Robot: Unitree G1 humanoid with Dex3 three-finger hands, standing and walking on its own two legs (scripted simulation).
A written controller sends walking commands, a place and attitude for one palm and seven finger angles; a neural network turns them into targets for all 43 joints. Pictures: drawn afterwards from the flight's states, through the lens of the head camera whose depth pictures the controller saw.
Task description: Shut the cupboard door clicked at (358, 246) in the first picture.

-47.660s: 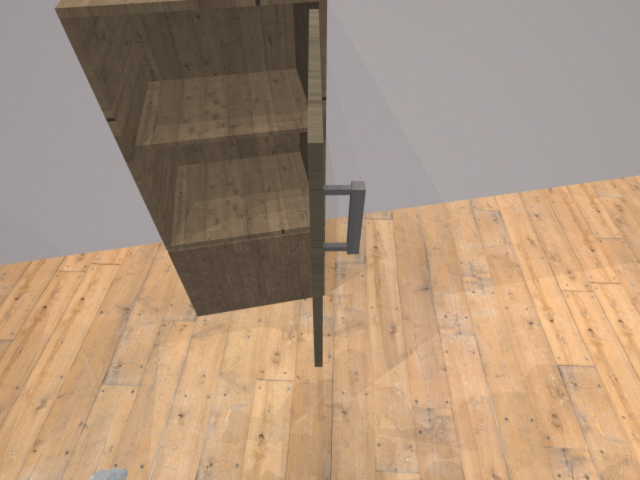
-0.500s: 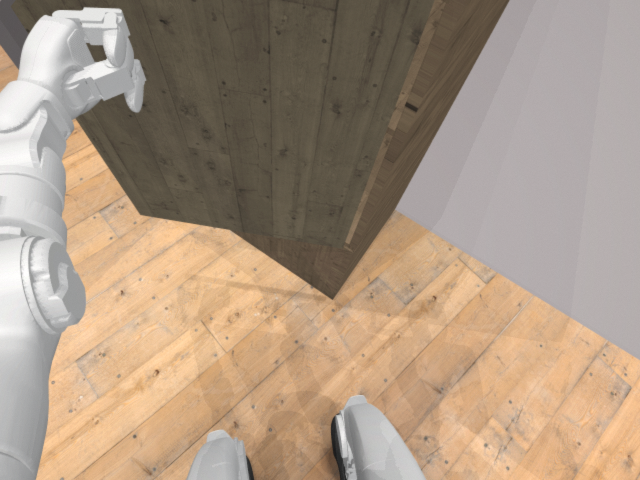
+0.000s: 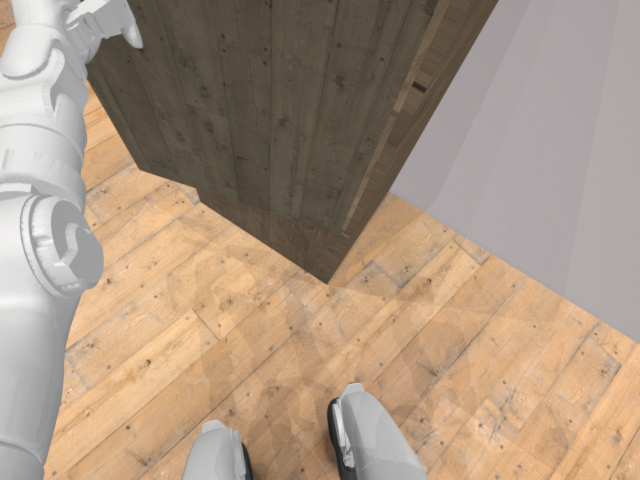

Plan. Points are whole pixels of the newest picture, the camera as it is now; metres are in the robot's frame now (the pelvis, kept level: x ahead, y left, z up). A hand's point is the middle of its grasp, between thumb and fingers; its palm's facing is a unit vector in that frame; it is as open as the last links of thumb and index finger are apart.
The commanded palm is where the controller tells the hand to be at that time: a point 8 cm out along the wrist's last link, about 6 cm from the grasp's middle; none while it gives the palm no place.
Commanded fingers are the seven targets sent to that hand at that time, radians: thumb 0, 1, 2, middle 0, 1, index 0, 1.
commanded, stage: pull the fist back off the door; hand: left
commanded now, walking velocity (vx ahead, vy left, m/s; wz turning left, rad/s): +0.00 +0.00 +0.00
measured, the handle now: out of the picture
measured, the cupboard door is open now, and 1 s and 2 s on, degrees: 16 16 16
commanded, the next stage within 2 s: draw the hand back to the body in 0.76 s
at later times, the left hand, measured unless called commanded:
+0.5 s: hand (137, 64) +0.53 +0.09 +0.13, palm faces +0.09 -1.00 +0.00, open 3.1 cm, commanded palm +0.49 +0.14 +0.14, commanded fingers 0.00 0.90 0.90 -1.30 -1.50 -1.30 -1.50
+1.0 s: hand (131, 101) +0.47 +0.10 +0.15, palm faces +0.07 -1.00 +0.01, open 3.1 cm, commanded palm +0.42 +0.16 +0.15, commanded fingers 0.00 0.90 0.90 -1.30 -1.50 -1.30 -1.50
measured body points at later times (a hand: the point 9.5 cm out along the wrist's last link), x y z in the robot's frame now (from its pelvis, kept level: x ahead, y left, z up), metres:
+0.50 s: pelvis +0.03 -0.02 +0.04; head +0.12 -0.02 +0.48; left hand +0.52 +0.15 +0.14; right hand +0.02 -0.28 -0.09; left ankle +0.00 +0.12 -0.66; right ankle +0.04 -0.16 -0.66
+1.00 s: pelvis +0.00 -0.02 +0.04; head +0.07 -0.03 +0.48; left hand +0.46 +0.15 +0.15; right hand +0.07 -0.27 -0.09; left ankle +0.00 +0.12 -0.66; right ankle +0.04 -0.16 -0.66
